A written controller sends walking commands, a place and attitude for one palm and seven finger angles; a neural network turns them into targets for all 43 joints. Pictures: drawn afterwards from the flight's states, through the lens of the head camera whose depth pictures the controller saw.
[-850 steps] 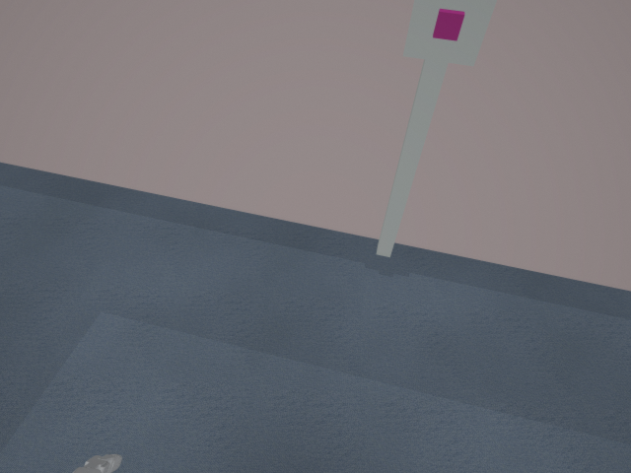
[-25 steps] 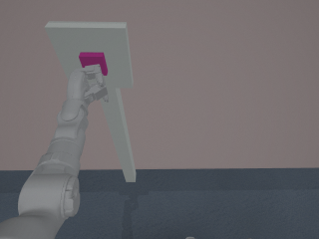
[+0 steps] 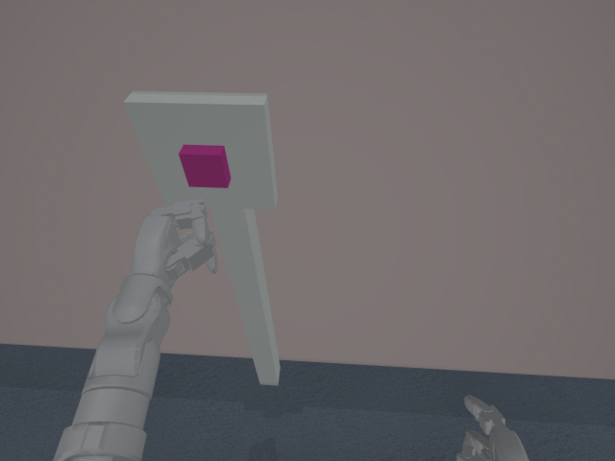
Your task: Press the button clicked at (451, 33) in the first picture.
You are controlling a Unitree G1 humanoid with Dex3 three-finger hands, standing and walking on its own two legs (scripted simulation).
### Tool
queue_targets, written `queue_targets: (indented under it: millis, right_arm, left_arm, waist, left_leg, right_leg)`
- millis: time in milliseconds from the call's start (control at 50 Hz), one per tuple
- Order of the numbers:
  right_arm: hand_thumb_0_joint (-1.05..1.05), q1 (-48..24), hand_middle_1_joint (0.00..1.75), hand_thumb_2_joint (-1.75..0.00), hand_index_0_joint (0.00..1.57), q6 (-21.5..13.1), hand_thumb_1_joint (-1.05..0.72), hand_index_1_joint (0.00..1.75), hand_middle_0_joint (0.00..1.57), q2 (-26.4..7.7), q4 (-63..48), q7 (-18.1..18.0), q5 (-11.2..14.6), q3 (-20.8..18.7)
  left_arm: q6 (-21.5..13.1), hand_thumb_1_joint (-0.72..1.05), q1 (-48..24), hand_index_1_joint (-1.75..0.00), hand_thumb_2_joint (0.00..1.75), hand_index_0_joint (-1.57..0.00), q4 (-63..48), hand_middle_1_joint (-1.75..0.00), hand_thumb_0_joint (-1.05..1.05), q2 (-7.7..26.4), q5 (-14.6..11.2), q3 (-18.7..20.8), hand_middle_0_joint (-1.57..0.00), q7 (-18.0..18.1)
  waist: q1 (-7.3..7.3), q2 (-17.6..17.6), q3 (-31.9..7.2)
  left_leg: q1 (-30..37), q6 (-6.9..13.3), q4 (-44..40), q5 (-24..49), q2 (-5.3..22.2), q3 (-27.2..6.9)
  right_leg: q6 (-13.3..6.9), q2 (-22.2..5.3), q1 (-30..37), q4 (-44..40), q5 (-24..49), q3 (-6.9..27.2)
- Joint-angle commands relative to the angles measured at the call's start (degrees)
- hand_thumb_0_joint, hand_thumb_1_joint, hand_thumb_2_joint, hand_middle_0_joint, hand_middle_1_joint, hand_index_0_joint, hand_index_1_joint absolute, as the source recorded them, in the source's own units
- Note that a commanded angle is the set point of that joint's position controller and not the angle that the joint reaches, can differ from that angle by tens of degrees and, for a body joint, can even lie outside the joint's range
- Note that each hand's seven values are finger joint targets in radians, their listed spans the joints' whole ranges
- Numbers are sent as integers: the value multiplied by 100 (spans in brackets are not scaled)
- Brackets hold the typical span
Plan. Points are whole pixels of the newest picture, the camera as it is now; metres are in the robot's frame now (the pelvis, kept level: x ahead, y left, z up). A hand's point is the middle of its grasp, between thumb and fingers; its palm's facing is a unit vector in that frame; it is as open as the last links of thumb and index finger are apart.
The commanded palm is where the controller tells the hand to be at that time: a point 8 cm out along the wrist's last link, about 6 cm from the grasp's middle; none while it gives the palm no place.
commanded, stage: pull the fist back off the button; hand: left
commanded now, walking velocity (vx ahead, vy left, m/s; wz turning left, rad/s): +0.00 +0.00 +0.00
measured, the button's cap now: (206, 165) +0.46 +0.18 +0.16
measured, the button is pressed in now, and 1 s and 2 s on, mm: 0 0 0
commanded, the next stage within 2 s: draw the hand back to the body in 0.14 s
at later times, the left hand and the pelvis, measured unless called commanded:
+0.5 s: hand (185, 267) +0.30 +0.16 +0.14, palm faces +0.02 -1.00 -0.03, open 3.1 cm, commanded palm +0.26 +0.22 +0.14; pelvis -0.01 -0.01 +0.00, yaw +0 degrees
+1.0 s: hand (117, 317) +0.22 +0.21 +0.15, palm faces +0.30 -0.92 -0.24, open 3.1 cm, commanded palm +0.18 +0.25 +0.17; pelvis -0.02 +0.00 +0.01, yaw +0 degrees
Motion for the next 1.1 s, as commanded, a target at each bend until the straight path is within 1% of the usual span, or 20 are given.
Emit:
queue_targets:
  millis: [0, 20, 80, 140, 180, 260, 380, 440, 480, 560, 580, 720, 740, 760, 780, 800, 840, 980, 1060, 1080]
  right_arm:
    - [0, -522, 30, -90, 20, -290, -90, 30, 20, -555, -852, -47, -34, -214]
    - [0, -548, 30, -90, 20, -298, -90, 30, 20, -540, -882, -46, -49, -215]
    - [0, -600, 30, -90, 20, -207, -90, 30, 20, -578, -817, -84, -60, -172]
    - [0, -721, 30, -90, 20, -164, -90, 30, 20, -521, -840, -121, -66, -125]
    - [0, -717, 30, -90, 20, -137, -90, 30, 20, -552, -835, -144, -80, -118]
    - [0, -836, 30, -90, 20, -115, -90, 30, 20, -523, -873, -172, -66, -91]
    - [0, -912, 30, -90, 20, -172, -90, 30, 20, -543, -947, -186, -37, -86]
    - [0, -956, 30, -90, 20, -250, -90, 30, 20, -528, -1020, -192, -11, -84]
    - [0, -953, 30, -90, 20, -301, -90, 30, 20, -566, -1002, -200, -5, -95]
    - [0, -1022, 30, -90, 20, -400, -90, 30, 20, -551, -1030, -240, 12, -92]
    - [0, -1011, 30, -90, 20, -425, -90, 30, 20, -578, -1001, -248, 2, -81]
    - [0, -1043, 30, -90, 20, -597, -90, 30, 20, -540, -1036, -266, 20, -58]
    - [0, -1167, 30, -90, 20, -644, -90, 30, 20, -476, -994, -279, -183, -98]
    - [0, -1120, 30, -90, 20, -645, -90, 30, 20, -460, -854, -272, -246, -78]
    - [0, -1119, 30, -90, 20, -618, -90, 30, 20, -487, -794, -250, -268, -109]
    - [0, -1106, 30, -90, 20, -564, -90, 30, 20, -459, -787, -241, -263, -105]
    - [0, -1106, 30, -90, 20, -495, -90, 30, 20, -430, -746, -221, -290, -106]
    - [0, -1180, 30, -90, 20, -404, -90, 30, 20, -411, -666, -199, -350, -159]
    - [0, -1159, 30, -90, 20, -369, -90, 30, 20, -393, -687, -162, -362, -166]
    - [0, -1160, 30, -90, 20, -394, -90, 30, 20, -420, -673, -149, -380, -180]
  left_arm:
    - [-205, 90, -1701, -150, 90, -130, -2020, -150, 0, 611, -35, 36, -130, 22]
    - [-166, 90, -1492, -150, 90, -130, -2199, -150, 0, 581, -52, 39, -130, 20]
    - [2, 90, -1502, -150, 90, -130, -2082, -150, 0, 759, -40, 125, -130, 43]
    - [129, 90, -1573, -150, 90, -130, -2045, -150, 0, 634, -67, 72, -130, 50]
    - [149, 90, -1470, -150, 90, -130, -1951, -150, 0, 760, -78, 178, -130, 47]
    - [128, 90, -1516, -150, 90, -130, -1988, -150, 0, 882, -112, 303, -130, -32]
    - [149, 90, -949, -150, 90, -130, -2057, -150, 0, 1133, -263, 603, -130, -213]
    - [192, 90, -719, -150, 90, -130, -2457, -150, 0, 1012, -329, 515, -130, -291]
    - [246, 90, -429, -150, 90, -130, -2463, -150, 0, 1129, -371, 645, -130, -316]
    - [329, 90, -372, -150, 90, -130, -2945, -150, 0, 1144, -396, 655, -130, -337]
    - [350, 90, -314, -150, 90, -130, -2931, -150, 0, 1243, -419, 728, -130, -326]
    - [489, 90, 311, -150, 90, -130, -3558, -150, 0, 1218, -481, 773, -130, -432]
    - [42, 90, 256, -150, 90, -130, -4170, -150, 0, 1673, 231, 708, -130, 325]
    - [-59, 90, 825, -150, 90, -130, -3705, -150, 0, 1282, 313, 568, -130, 647]
    - [-155, 90, 1022, -150, 90, -130, -3737, -150, 0, 1254, 389, 502, -130, 819]
    - [-241, 90, 1222, -150, 90, -130, -3759, -150, 0, 1211, 445, 493, -130, 931]
    - [-401, 90, 1205, -150, 90, -130, -4011, -150, 0, 1274, 566, 526, -130, 1099]
    - [-664, 90, 1867, -150, 90, -130, -4402, -150, 0, 1393, 741, 723, -130, 1324]
    - [-696, 90, 2223, -150, 90, -130, -4757, -150, 0, 1309, 783, 730, -130, 1361]
    - [-702, 90, 2444, -150, 90, -130, -4775, -150, 0, 1364, 797, 794, -130, 1363]
  waist:
    - [-60, -138, -1408]
    - [-10, -103, -1480]
    - [-114, -358, -1167]
    - [-89, -222, -1027]
    - [-71, -445, -1080]
    - [5, -61, -1168]
    - [108, -290, -1078]
    - [137, -103, -1034]
    - [148, -321, -890]
    - [139, -46, -788]
    - [122, -288, -696]
    - [185, 112, -637]
    - [244, 42, -139]
    - [185, -176, 109]
    - [213, -446, 162]
    - [179, -398, 138]
    - [178, 36, -84]
    - [216, -54, -146]
    - [237, 224, -173]
    - [260, 62, -126]
  left_leg:
    - [722, 114, -384, 1909, -102, -181]
    - [786, 110, -373, 2021, -107, -187]
    - [636, 124, -393, 1785, -129, -188]
    - [626, 108, -457, 1573, -163, -196]
    - [592, 125, -446, 1552, -158, -219]
    - [614, 109, -494, 1419, -189, -191]
    - [495, 126, -616, 1312, -162, -183]
    - [576, 121, -687, 1285, -167, -186]
    - [505, 139, -708, 1176, -155, -189]
    - [601, 133, -810, 888, -165, -202]
    - [542, 147, -806, 829, -153, -231]
    - [694, 114, -896, 818, -155, -254]
    - [604, 118, -1061, 645, -126, -221]
    - [562, 111, -1138, 433, -115, -238]
    - [611, 131, -1192, 412, -91, -232]
    - [700, 137, -1234, 410, -70, -202]
    - [883, 123, -1315, 450, -85, -164]
    - [1155, 130, -1427, 880, -43, -164]
    - [1219, 81, -1481, 1193, -30, -220]
    - [1192, 85, -1456, 1251, -23, -216]
  right_leg:
    - [-9, 49, 742, -361, 2235, 98]
    - [-14, 49, 801, -342, 2339, 93]
    - [8, 51, 760, -443, 2184, 95]
    - [-2, 28, 713, -513, 1969, 95]
    - [2, 38, 769, -534, 1908, 103]
    - [-25, 11, 837, -581, 1790, 148]
    - [-9, 19, 1052, -691, 1660, 169]
    - [-10, 20, 1038, -717, 1620, 145]
    - [12, 34, 1015, -800, 1440, 158]
    - [17, 31, 875, -922, 978, 166]
    - [24, 47, 870, -965, 848, 167]
    - [7, 45, 862, -1005, 766, 122]
    - [13, -40, 755, -1337, 472, 280]
    - [15, -51, 700, -1385, 177, 237]
    - [26, -32, 736, -1535, 82, 274]
    - [33, -58, 822, -1516, 37, 295]
    - [10, -79, 1014, -1535, 118, 315]
    - [-8, -32, 1315, -1655, 550, 300]
    - [-36, -21, 1459, -1488, 916, 231]
    - [-31, 2, 1454, -1536, 953, 237]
